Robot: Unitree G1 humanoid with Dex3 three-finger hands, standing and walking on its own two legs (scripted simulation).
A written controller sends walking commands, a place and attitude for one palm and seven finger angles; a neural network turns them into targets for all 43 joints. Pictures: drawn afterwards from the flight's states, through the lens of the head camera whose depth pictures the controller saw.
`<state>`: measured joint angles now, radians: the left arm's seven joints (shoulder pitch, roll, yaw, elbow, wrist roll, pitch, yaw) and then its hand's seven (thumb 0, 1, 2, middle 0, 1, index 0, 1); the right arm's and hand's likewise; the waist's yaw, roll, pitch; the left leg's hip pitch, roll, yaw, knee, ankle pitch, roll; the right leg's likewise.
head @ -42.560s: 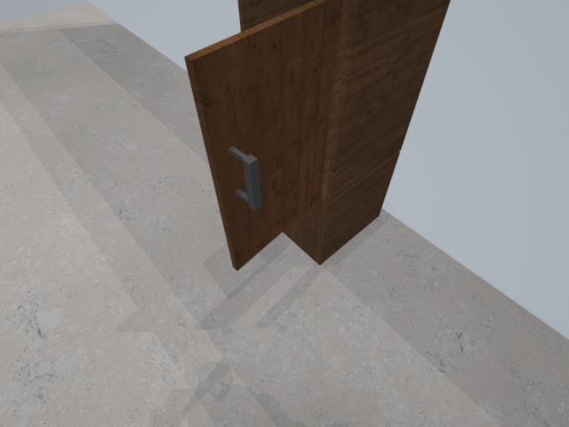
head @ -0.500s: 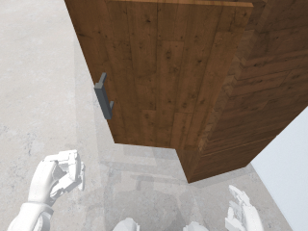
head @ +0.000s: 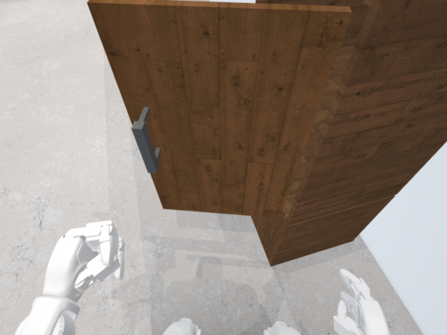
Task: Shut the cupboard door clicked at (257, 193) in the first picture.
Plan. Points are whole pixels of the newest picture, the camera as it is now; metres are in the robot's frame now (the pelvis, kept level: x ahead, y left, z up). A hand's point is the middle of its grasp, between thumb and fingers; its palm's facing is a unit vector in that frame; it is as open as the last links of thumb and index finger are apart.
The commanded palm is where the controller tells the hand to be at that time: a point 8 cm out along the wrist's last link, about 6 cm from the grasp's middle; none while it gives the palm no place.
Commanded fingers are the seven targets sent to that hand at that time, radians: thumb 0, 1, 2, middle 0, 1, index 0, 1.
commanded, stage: bring the fist close to the handle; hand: left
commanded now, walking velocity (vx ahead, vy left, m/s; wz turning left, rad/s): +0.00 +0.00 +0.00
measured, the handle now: (149, 141) +0.46 +0.19 +0.07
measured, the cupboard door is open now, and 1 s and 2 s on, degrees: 68 68 64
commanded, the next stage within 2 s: push the door shut along its arc in 1.40 s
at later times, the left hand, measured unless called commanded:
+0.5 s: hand (139, 220) +0.29 +0.16 +0.07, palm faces -0.04 -1.00 -0.03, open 3.1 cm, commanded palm +0.28 +0.21 +0.07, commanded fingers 0.00 0.90 0.90 -1.30 -1.50 -1.30 -1.50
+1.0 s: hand (160, 185) +0.36 +0.14 +0.07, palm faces -0.04 -1.00 -0.03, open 3.1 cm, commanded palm +0.34 +0.20 +0.07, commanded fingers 0.00 0.90 0.90 -1.30 -1.50 -1.30 -1.50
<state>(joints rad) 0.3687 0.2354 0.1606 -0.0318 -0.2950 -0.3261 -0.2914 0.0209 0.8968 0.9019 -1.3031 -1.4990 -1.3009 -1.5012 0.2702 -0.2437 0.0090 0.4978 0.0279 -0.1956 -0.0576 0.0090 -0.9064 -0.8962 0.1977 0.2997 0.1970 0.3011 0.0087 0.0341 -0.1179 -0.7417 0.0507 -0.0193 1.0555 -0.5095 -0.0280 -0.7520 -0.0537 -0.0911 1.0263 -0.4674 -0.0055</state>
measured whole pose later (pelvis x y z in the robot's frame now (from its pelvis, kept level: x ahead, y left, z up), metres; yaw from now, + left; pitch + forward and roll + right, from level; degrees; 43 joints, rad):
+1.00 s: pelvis +0.00 +0.00 +0.01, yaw -1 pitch +13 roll +0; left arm -0.21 0.20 0.14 0.45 -0.18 -0.34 -0.15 0.02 0.90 0.90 -1.30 -1.50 -1.30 -1.50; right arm 0.27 -0.25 0.00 0.60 0.02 -0.13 -0.03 0.01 -0.91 -0.90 0.20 0.30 0.20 0.30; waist -0.03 0.02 -0.11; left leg -0.73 0.04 0.01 0.98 -0.48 -0.03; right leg -0.76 -0.06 -0.06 0.98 -0.44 -0.01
